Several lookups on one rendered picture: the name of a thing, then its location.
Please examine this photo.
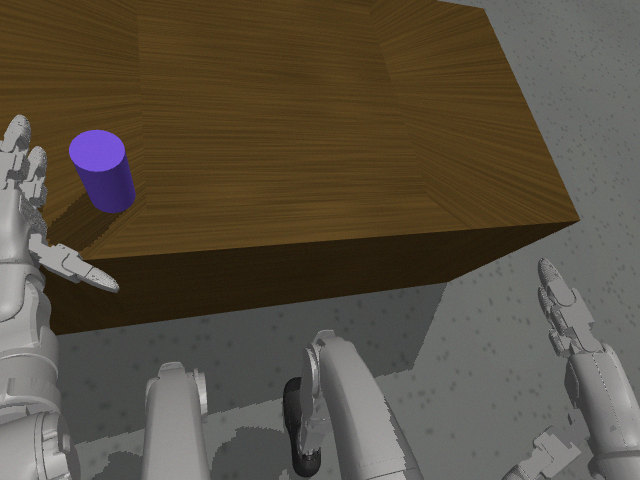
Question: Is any right robot hand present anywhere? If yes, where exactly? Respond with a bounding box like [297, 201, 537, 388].
[501, 258, 640, 480]

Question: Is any left robot arm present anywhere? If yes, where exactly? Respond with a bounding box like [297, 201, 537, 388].
[0, 262, 81, 480]

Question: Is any right robot foot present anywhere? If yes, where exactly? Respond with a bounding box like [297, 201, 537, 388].
[283, 377, 321, 478]

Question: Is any right robot arm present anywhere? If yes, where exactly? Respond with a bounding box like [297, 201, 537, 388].
[587, 451, 640, 480]

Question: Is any left robot hand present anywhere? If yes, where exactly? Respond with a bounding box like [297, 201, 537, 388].
[0, 114, 119, 293]

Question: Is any can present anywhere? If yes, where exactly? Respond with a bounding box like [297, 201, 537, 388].
[69, 130, 136, 213]

